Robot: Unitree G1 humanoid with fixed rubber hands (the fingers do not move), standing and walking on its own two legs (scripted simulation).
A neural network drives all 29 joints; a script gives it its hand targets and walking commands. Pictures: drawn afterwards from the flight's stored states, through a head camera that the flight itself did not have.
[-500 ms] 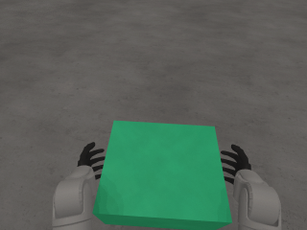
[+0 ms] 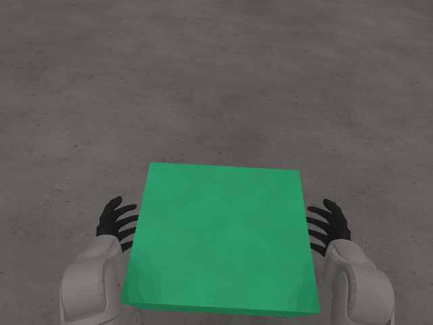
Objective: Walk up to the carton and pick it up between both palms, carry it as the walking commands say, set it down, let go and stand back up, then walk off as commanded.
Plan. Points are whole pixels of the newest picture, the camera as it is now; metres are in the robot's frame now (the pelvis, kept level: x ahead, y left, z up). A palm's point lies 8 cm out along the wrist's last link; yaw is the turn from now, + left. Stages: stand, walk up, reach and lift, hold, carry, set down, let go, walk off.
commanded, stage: carry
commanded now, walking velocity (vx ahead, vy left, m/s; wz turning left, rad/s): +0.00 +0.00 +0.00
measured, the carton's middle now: (220, 239) +0.30 +0.00 -0.02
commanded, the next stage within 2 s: none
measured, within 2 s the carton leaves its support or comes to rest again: neither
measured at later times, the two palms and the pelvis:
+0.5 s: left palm (97, 128) +0.51 +0.28 +0.05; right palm (260, 122) +0.55 -0.09 +0.05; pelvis +0.27 +0.07 -0.01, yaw +3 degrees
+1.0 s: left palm (98, 86) +0.65 +0.31 +0.06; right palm (244, 89) +0.65 -0.05 +0.07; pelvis +0.39 +0.13 -0.01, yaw +1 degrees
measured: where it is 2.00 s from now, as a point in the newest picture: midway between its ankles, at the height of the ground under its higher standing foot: (185, 284)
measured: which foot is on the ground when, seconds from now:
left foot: down 0.00-0.28, up 0.30-0.48, down 0.50-1.00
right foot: up 0.00-0.24, down 0.26-0.98, up 1.00-1.00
